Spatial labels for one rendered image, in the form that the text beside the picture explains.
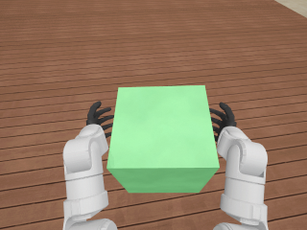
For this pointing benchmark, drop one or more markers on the robot left hand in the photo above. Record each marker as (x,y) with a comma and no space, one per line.
(93,117)

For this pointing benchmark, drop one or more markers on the robot right hand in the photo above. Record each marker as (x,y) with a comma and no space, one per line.
(228,119)

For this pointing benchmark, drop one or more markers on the robot left forearm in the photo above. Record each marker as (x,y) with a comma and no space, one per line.
(83,168)

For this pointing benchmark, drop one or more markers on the robot left upper arm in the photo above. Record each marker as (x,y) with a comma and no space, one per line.
(95,224)

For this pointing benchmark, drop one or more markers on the robot right forearm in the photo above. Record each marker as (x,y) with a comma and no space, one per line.
(245,171)

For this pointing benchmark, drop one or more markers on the carton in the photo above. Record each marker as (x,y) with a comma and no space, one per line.
(162,139)

